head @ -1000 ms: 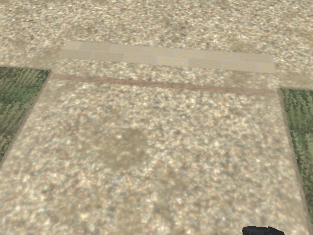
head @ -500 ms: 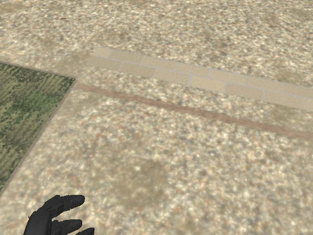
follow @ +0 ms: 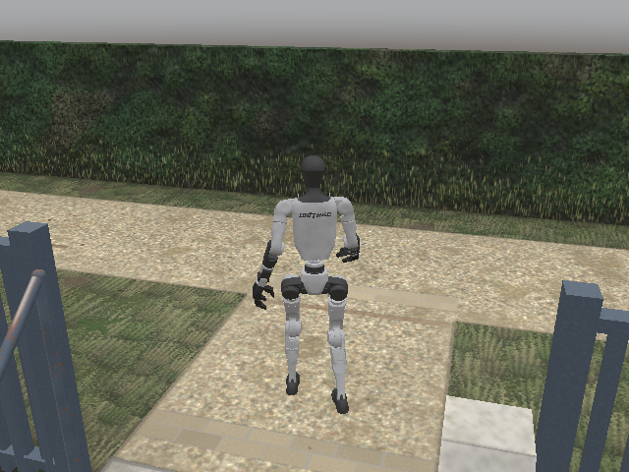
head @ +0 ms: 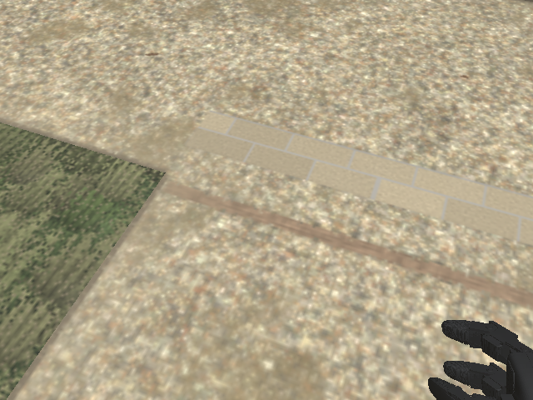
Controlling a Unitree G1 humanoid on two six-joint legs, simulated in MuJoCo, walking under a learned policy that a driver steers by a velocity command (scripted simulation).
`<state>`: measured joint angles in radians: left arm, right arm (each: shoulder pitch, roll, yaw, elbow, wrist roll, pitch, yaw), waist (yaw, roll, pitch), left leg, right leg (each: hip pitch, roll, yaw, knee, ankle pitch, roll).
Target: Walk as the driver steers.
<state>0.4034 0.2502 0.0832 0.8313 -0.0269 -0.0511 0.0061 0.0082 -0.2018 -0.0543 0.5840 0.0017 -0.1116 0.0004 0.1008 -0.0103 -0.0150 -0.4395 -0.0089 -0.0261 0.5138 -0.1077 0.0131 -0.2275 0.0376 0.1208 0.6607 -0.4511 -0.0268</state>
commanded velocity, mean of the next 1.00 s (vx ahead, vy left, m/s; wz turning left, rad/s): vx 0.50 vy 0.00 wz -0.50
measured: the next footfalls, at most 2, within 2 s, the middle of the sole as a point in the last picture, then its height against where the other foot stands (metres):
right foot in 0.46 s outside the picture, level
left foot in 0.96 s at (355, 338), level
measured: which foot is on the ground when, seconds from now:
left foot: down 0.00-0.46, up 0.48-0.94, down 0.96-1.00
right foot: up 0.00-0.44, down 0.46-0.98, up 1.00-1.00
